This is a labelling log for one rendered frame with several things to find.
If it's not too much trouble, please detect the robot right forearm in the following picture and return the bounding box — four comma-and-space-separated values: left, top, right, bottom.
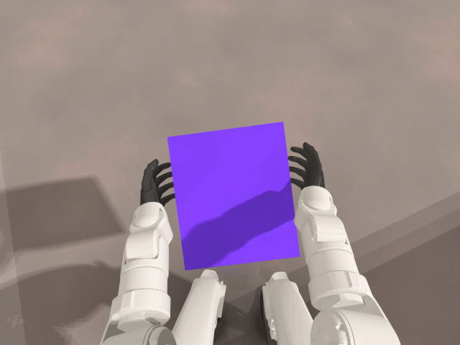
294, 185, 391, 325

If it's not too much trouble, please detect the right robot thigh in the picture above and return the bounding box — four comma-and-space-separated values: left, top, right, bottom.
262, 279, 313, 345

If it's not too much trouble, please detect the robot left upper arm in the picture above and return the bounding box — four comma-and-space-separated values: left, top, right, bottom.
102, 325, 177, 345

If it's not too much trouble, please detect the robot thigh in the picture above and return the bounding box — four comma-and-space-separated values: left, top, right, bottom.
172, 276, 226, 345
262, 279, 313, 345

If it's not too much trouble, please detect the robot left forearm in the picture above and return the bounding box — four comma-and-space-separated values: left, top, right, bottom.
100, 202, 173, 345

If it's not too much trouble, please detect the carton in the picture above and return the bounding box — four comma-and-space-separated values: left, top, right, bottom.
167, 121, 300, 270

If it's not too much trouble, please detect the left robot thigh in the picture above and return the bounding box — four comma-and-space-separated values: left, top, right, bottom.
172, 276, 226, 345

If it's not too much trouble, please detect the robot right hand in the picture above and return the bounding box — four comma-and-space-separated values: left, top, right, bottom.
287, 142, 325, 190

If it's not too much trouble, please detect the robot left hand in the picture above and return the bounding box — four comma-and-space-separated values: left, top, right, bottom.
140, 159, 175, 207

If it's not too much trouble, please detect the robot right upper arm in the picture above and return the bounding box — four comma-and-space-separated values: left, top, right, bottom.
310, 308, 400, 345

